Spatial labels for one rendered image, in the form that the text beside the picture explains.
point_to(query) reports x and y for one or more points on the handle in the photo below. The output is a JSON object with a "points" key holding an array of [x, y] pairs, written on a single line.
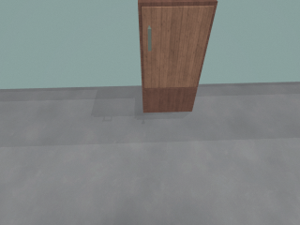
{"points": [[149, 35]]}

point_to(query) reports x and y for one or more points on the cupboard door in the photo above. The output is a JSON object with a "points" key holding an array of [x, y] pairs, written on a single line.
{"points": [[178, 39]]}

